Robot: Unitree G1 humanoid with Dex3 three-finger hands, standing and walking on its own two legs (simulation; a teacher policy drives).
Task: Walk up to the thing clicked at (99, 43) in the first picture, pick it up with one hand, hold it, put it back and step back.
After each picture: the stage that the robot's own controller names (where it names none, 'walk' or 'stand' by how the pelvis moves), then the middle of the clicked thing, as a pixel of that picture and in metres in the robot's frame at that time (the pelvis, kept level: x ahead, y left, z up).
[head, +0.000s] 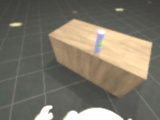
stand; (99, 42) +0.77 -0.05 -0.03
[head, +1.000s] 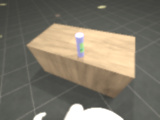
walk; (80, 46) +0.65 +0.17 -0.01
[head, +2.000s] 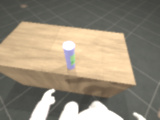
stand; (70, 57) +0.43 +0.18 +0.01
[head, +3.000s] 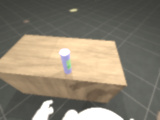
stand; (66, 62) +0.45 +0.22 -0.02
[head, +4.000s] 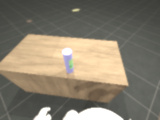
stand; (68, 62) +0.46 +0.21 -0.03
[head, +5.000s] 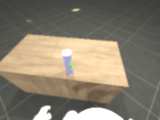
stand; (68, 63) +0.45 +0.21 -0.03
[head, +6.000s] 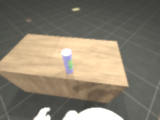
stand; (68, 62) +0.45 +0.21 -0.03
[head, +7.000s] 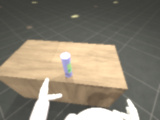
rise first; (67, 66) +0.44 +0.23 -0.03
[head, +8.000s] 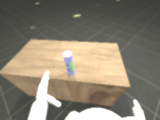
go down; (69, 64) +0.46 +0.22 -0.02
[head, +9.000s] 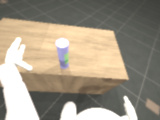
go down; (63, 56) +0.44 +0.20 +0.03
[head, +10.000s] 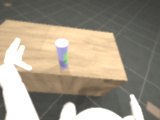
approach; (63, 56) +0.44 +0.21 +0.04
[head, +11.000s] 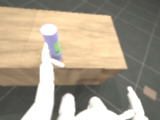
close; (54, 46) +0.46 +0.22 +0.07
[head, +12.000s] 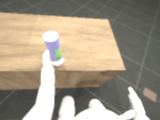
lift; (55, 52) +0.43 +0.21 +0.07
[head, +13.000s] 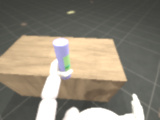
lift; (63, 61) +0.33 +0.18 +0.16
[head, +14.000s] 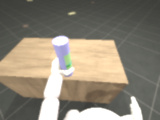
hold; (64, 59) +0.33 +0.17 +0.18
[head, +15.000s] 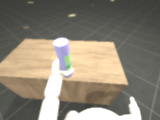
hold; (64, 60) +0.33 +0.17 +0.17
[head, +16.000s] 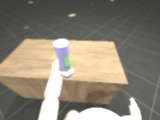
crouch; (64, 61) +0.33 +0.17 +0.17
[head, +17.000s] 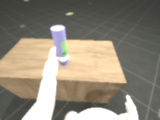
crouch; (61, 48) +0.42 +0.21 +0.19
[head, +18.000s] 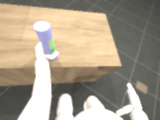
lower; (48, 44) +0.47 +0.23 +0.06
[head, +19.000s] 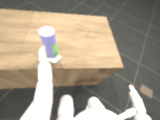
lower; (51, 48) +0.45 +0.22 +0.07
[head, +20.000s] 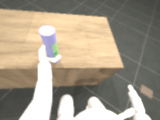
lower; (51, 48) +0.46 +0.22 +0.07
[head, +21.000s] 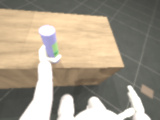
lower; (51, 47) +0.46 +0.22 +0.08
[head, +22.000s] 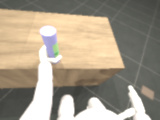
loosen; (52, 48) +0.45 +0.22 +0.07
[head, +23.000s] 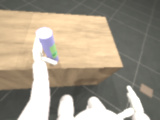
withdraw; (50, 49) +0.45 +0.23 +0.07
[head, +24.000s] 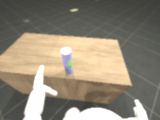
sink last; (67, 62) +0.43 +0.21 +0.02
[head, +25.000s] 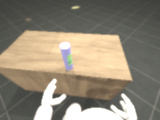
stand; (67, 58) +0.46 +0.22 +0.03
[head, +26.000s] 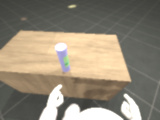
stand; (63, 59) +0.43 +0.23 +0.04
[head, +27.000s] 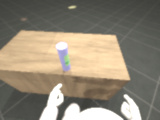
stand; (64, 58) +0.44 +0.23 +0.04
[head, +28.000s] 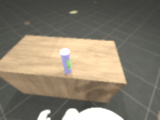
stand; (66, 62) +0.45 +0.23 -0.01
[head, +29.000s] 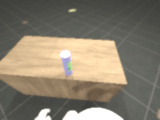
stand; (67, 64) +0.44 +0.22 -0.03
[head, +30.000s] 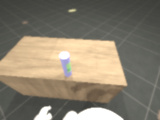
stand; (66, 65) +0.43 +0.22 -0.03
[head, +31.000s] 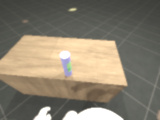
walk; (66, 65) +0.43 +0.21 -0.03
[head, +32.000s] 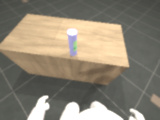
walk; (72, 44) +0.58 +0.19 -0.02
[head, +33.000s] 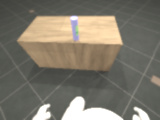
walk; (75, 29) +0.84 +0.27 -0.01
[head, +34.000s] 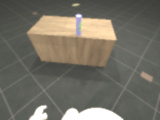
stand; (78, 25) +1.07 +0.23 -0.02
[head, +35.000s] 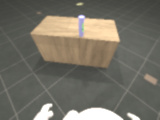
stand; (81, 26) +1.06 +0.20 -0.03
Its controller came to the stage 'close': yes
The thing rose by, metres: 0.22
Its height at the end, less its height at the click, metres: +0.00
